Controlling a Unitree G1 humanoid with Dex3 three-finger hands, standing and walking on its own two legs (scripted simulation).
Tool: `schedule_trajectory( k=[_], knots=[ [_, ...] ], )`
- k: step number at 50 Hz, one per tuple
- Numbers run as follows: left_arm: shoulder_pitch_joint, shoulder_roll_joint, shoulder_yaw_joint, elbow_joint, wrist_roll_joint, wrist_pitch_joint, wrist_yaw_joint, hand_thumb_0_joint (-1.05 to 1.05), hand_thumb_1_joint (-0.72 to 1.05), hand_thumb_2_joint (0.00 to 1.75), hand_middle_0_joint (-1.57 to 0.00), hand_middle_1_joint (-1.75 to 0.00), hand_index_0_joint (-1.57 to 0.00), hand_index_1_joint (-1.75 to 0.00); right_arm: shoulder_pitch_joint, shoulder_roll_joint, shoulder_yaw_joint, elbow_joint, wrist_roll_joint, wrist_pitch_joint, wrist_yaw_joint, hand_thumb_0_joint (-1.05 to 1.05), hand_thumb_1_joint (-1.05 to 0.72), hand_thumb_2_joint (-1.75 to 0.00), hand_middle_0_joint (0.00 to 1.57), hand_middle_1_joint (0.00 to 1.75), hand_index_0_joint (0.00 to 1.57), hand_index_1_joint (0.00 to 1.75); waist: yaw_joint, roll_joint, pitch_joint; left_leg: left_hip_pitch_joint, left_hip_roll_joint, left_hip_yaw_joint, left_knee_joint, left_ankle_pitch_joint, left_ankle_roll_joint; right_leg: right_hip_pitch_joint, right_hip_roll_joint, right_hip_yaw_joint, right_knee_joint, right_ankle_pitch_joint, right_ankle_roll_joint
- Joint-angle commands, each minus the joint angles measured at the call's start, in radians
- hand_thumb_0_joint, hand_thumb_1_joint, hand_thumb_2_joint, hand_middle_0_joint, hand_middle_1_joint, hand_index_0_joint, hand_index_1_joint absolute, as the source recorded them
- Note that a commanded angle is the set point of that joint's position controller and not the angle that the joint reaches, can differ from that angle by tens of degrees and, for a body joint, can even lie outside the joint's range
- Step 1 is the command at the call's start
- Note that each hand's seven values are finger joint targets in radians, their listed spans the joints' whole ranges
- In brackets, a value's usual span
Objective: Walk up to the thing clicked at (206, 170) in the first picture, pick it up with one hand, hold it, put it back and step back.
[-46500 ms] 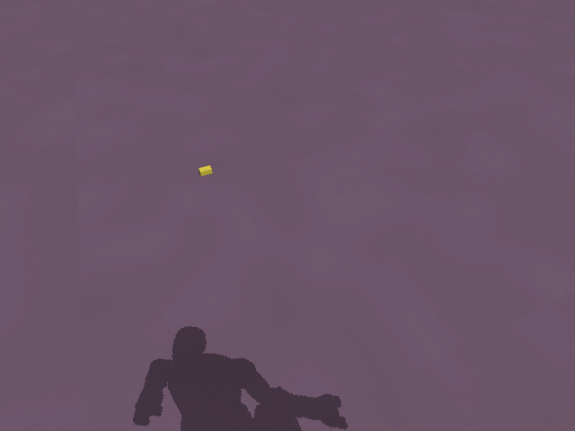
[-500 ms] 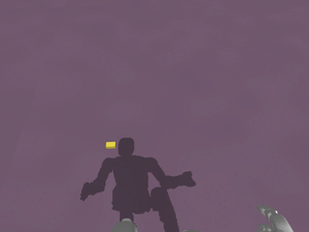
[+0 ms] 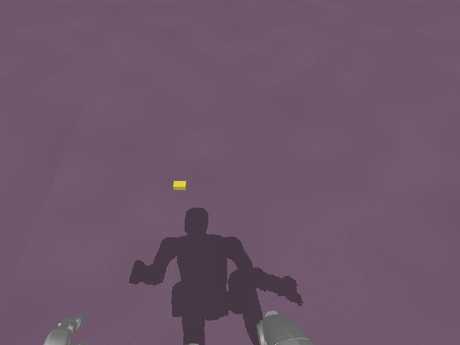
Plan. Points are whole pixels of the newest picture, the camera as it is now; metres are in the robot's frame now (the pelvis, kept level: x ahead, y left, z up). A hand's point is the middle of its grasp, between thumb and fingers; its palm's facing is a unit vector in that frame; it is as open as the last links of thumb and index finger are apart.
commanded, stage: step back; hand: left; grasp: from above
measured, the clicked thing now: (180, 185) +0.91 +0.24 -0.74
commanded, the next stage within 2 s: stand in 1.44 s
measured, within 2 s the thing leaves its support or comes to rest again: neither
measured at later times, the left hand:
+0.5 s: hand out of the picture -0.09 +0.26 -0.13, palm faces -0.01 -0.90 -0.44, open 7.4 cm
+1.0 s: hand out of the picture -0.10 +0.24 -0.14, palm faces +0.02 -0.93 -0.36, open 7.4 cm
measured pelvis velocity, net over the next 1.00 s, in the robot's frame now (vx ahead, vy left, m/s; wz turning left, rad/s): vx -0.16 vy -0.02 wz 0.01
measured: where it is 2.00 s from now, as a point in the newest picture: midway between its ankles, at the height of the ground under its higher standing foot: outside the picture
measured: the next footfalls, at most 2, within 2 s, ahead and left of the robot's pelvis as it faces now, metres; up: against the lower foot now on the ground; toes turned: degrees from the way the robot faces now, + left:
right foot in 0.26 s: -0.10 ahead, -0.14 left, +0.00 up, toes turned +0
left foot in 0.56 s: -0.08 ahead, +0.12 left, +0.00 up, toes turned +1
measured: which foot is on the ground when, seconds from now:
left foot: down 0.00-0.28, up 0.30-0.54, down 0.56-1.00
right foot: up 0.00-0.24, down 0.26-1.00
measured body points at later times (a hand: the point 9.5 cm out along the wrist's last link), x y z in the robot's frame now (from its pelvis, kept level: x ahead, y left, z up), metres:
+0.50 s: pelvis -0.16 -0.02 +0.00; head -0.13 -0.04 +0.45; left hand -0.09 +0.30 -0.10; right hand -0.09 -0.34 -0.13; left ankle -0.16 +0.13 -0.68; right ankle -0.14 -0.14 -0.72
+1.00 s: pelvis -0.16 -0.02 +0.01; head -0.14 -0.02 +0.46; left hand -0.10 +0.29 -0.11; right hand -0.08 -0.33 -0.12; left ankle -0.15 +0.12 -0.70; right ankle -0.14 -0.14 -0.72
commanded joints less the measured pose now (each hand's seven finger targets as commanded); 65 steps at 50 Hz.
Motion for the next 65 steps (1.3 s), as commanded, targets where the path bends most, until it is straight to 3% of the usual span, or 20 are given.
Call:
schedule_trajectory(
  k=[1, 7, 11, 13, 14, 15, 18, 24, 27, 28, 30, 31, 33, 39, 43, 51, 53, 55, 60, 65],
  knots=[
    [0.089, 0.201, 0.068, -0.035, -0.014, -0.024, 0.018, 0.0, 0.9, 0.9, -0.2, -0.3, -0.2, -0.3, -0.124, -0.268, -0.066, -0.116, -0.008, -0.037, -0.033, 0.0, -0.9, -0.9, 0.2, 0.3, 0.2, 0.3, 0.071, 0.122, -0.158, -0.068, 0.272, -0.218, -0.288, 0.356, 0.189, 0.035, 0.061, 0.091, 0.32, 0.012, -0.009],
    [0.08, 0.173, 0.047, -0.035, 0.002, -0.046, 0.003, 0.0, 0.9, 0.9, -0.2, -0.3, -0.2, -0.3, -0.038, -0.252, -0.073, -0.118, -0.001, -0.023, -0.027, 0.0, -0.9, -0.9, 0.2, 0.3, 0.2, 0.3, 0.003, 0.202, -0.223, 0.193, 0.298, -0.205, -0.207, 0.454, 0.235, 0.07, -0.014, -0.022, -0.092, -0.029, 0.043],
    [0.21, 0.156, 0.043, 0.043, 0.006, -0.065, -0.003, 0.0, 0.9, 0.9, -0.2, -0.3, -0.2, -0.3, -0.09, -0.281, -0.075, -0.122, 0.014, 0.005, -0.02, 0.0, -0.9, -0.9, 0.2, 0.3, 0.2, 0.3, 0.054, 0.218, -0.308, 0.121, 0.249, -0.143, -0.117, 0.359, 0.155, 0.322, -0.009, -0.127, -0.578, 0.196, 0.002],
    [0.212, 0.26, 0.076, 0.044, 0.033, -0.078, -0.002, 0.0, 0.9, 0.9, -0.2, -0.3, -0.2, -0.3, -0.072, -0.189, -0.047, -0.133, 0.024, 0.004, -0.014, 0.0, -0.9, -0.9, 0.2, 0.3, 0.2, 0.3, 0.048, -0.036, -0.247, -0.237, 0.075, -0.085, 0.06, -0.011, 0.029, 0.449, -0.188, 0.213, -0.625, 0.145, -0.07],
    [0.157, 0.384, 0.101, 0.021, 0.031, -0.071, -0.002, 0.0, 0.9, 0.9, -0.2, -0.3, -0.2, -0.3, -0.147, -0.18, -0.054, -0.151, 0.027, 0.006, -0.032, 0.0, -0.9, -0.9, 0.2, 0.3, 0.2, 0.3, 0.11, -0.264, -0.189, -0.243, -0.053, -0.088, 0.298, -0.271, -0.022, 0.168, -0.45, 0.481, -0.731, 0.11, -0.247],
    [0.094, 0.391, 0.101, -0.01, 0.032, -0.079, 0.004, 0.0, 0.9, 0.9, -0.2, -0.3, -0.2, -0.3, -0.157, -0.229, -0.075, -0.146, 0.024, 0.014, -0.037, 0.0, -0.9, -0.9, 0.2, 0.3, 0.2, 0.3, 0.085, -0.214, -0.106, -0.208, -0.012, -0.212, 0.472, -0.26, -0.04, 0.018, -0.508, 0.544, -0.766, 0.094, -0.301],
    [-0.032, 0.253, 0.068, -0.023, 0.028, -0.085, 0.013, 0.0, 0.9, 0.9, -0.2, -0.3, -0.2, -0.3, -0.033, -0.216, -0.064, -0.072, 0.033, 0.001, -0.029, 0.0, -0.9, -0.9, 0.2, 0.3, 0.2, 0.3, -0.006, -0.07, -0.117, -0.192, -0.076, -0.159, 0.553, -0.094, -0.043, 0.098, -0.286, 0.145, -0.618, 0.224, -0.177],
    [0.13, 0.263, 0.086, 0.017, 0.039, -0.095, -0.003, 0.0, 0.9, 0.9, -0.2, -0.3, -0.2, -0.3, -0.088, -0.202, -0.057, -0.067, 0.002, -0.038, -0.006, 0.0, -0.9, -0.9, 0.2, 0.3, 0.2, 0.3, 0.114, -0.17, -0.151, -0.227, 0.006, -0.035, 0.094, -0.216, -0.053, 0.369, -0.3, 0.207, -0.648, -0.199, -0.176],
    [0.066, 0.271, 0.071, 0.014, 0.028, -0.078, -0.013, 0.0, 0.9, 0.9, -0.2, -0.3, -0.2, -0.3, 0.019, -0.186, -0.066, 0.003, 0.008, -0.058, 0.0, 0.0, -0.9, -0.9, 0.2, 0.3, 0.2, 0.3, 0.04, -0.16, -0.151, 0.105, 0.002, 0.047, -0.264, -0.056, -0.009, 0.175, -0.272, 0.11, -0.594, -0.112, -0.133],
    [0.106, 0.22, 0.047, 0.019, 0.029, -0.071, -0.015, 0.0, 0.9, 0.9, -0.2, -0.3, -0.2, -0.3, 0.055, -0.201, -0.078, 0.027, 0.001, -0.068, -0.004, 0.0, -0.9, -0.9, 0.2, 0.3, 0.2, 0.3, 0.028, -0.052, -0.157, 0.221, 0.002, -0.002, -0.314, -0.021, 0.0, 0.091, -0.213, 0.044, -0.471, -0.08, -0.097],
    [0.053, 0.166, 0.034, 0.014, 0.001, -0.072, -0.018, 0.0, 0.9, 0.9, -0.2, -0.3, -0.2, -0.3, 0.033, -0.341, -0.091, 0.009, -0.017, -0.081, -0.01, 0.0, -0.9, -0.9, 0.2, 0.3, 0.2, 0.3, -0.004, 0.218, -0.124, 0.068, 0.369, -0.609, -0.499, -0.595, 0.167, -0.091, -0.06, -0.092, -0.181, -0.073, 0.004],
    [-0.008, 0.243, 0.056, 0.021, 0.011, -0.077, -0.018, 0.0, 0.9, 0.9, -0.2, -0.3, -0.2, -0.3, -0.013, -0.341, -0.094, -0.001, -0.004, -0.086, -0.006, 0.0, -0.9, -0.9, 0.2, 0.3, 0.2, 0.3, -0.01, 0.127, -0.03, -0.094, 0.38, -0.601, -0.53, -0.615, 0.213, -0.014, -0.094, 0.005, -0.098, -0.046, -0.004],
    [0.05, 0.19, 0.041, 0.047, -0.004, -0.085, -0.034, 0.0, 0.9, 0.9, -0.2, -0.3, -0.2, -0.3, -0.065, -0.244, -0.059, 0.0, -0.009, -0.104, -0.014, 0.0, -0.9, -0.9, 0.2, 0.3, 0.2, 0.3, 0.039, 0.079, -0.085, 0.035, 0.263, -0.362, -0.431, -0.294, 0.143, 0.016, -0.094, 0.006, -0.132, 0.075, -0.011],
    [0.138, 0.178, 0.048, 0.127, 0.012, -0.107, -0.035, 0.0, 0.9, 0.9, -0.2, -0.3, -0.2, -0.3, -0.08, -0.228, -0.061, -0.002, -0.001, -0.07, -0.002, 0.0, -0.9, -0.9, 0.2, 0.3, 0.2, 0.3, 0.061, 0.15, -0.114, -0.171, 0.178, -0.152, -0.289, -0.286, 0.077, 0.419, -0.017, -0.128, -0.501, 0.178, -0.011],
    [0.112, 0.327, 0.08, 0.097, 0.028, -0.132, -0.02, 0.0, 0.9, 0.9, -0.2, -0.3, -0.2, -0.3, -0.039, -0.206, -0.06, 0.006, 0.004, -0.065, -0.013, 0.0, -0.9, -0.9, 0.2, 0.3, 0.2, 0.3, 0.071, -0.096, -0.071, -0.255, 0.032, -0.099, 0.249, -0.223, -0.017, 0.275, -0.43, 0.517, -0.808, -0.339, -0.24],
    [0.016, 0.228, 0.033, 0.081, 0.007, -0.124, -0.022, 0.0, 0.9, 0.9, -0.2, -0.3, -0.2, -0.3, 0.048, -0.148, -0.059, 0.082, 0.003, -0.09, -0.004, 0.0, -0.9, -0.9, 0.2, 0.3, 0.2, 0.3, 0.003, -0.117, -0.186, 0.101, 0.017, 0.065, -0.192, 0.042, -0.02, 0.197, -0.234, 0.059, -0.552, 0.298, -0.118],
    [0.044, 0.156, -0.002, 0.078, -0.004, -0.119, -0.022, 0.0, 0.9, 0.9, -0.2, -0.3, -0.2, -0.3, 0.019, -0.195, -0.068, 0.07, -0.008, -0.099, -0.016, 0.0, -0.9, -0.9, 0.2, 0.3, 0.2, 0.3, 0.001, 0.013, -0.233, 0.22, 0.154, -0.132, -0.285, 0.177, 0.021, 0.119, -0.156, -0.014, -0.401, 0.419, -0.045],
    [0.044, 0.179, 0.008, 0.112, -0.017, -0.104, -0.016, 0.0, 0.9, 0.9, -0.2, -0.3, -0.2, -0.3, -0.086, -0.273, -0.068, 0.049, 0.007, -0.1, -0.014, 0.0, -0.9, -0.9, 0.2, 0.3, 0.2, 0.3, 0.033, 0.115, -0.196, 0.018, 0.328, -0.313, -0.348, 0.026, 0.152, 0.232, -0.073, -0.076, -0.337, 0.051, -0.004],
    [0.064, 0.215, 0.008, 0.163, -0.016, -0.129, -0.01, 0.0, 0.9, 0.9, -0.2, -0.3, -0.2, -0.3, -0.125, -0.191, -0.037, 0.077, 0.025, -0.093, -0.019, 0.0, -0.9, -0.9, 0.2, 0.3, 0.2, 0.3, 0.039, 0.087, -0.25, 0.069, 0.138, -0.037, -0.179, 0.41, 0.008, 0.386, -0.149, 0.008, -0.499, 0.584, -0.036],
    [0.019, 0.198, -0.001, 0.173, -0.017, -0.12, 0.0, 0.0, 0.9, 0.9, -0.2, -0.3, -0.2, -0.3, -0.14, -0.185, -0.037, 0.106, 0.03, -0.085, -0.023, 0.0, -0.9, -0.9, 0.2, 0.3, 0.2, 0.3, 0.034, 0.042, -0.295, 0.16, 0.155, -0.025, -0.182, 0.538, 0.02, 0.393, -0.151, -0.011, -0.491, 0.659, -0.032]
  ],
)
